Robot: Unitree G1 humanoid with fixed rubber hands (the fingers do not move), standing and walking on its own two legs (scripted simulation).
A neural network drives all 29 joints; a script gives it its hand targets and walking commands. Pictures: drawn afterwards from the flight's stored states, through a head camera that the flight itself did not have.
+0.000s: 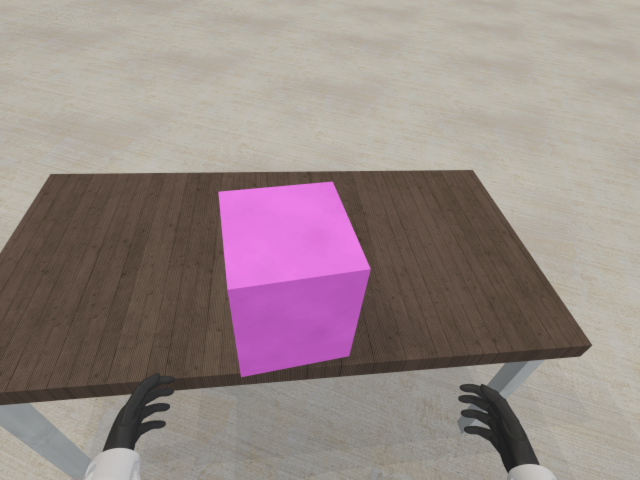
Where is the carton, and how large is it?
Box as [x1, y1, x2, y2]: [218, 182, 370, 376]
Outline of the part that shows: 332,182 218,192 227,289 241,376 347,356 349,354 370,269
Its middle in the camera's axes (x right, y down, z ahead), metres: -0.06 +0.08 +0.69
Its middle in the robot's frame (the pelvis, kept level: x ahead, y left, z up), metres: +0.46 +0.06 -0.06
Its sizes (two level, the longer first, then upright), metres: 0.210 0.200 0.250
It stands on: a table, 0.58 m high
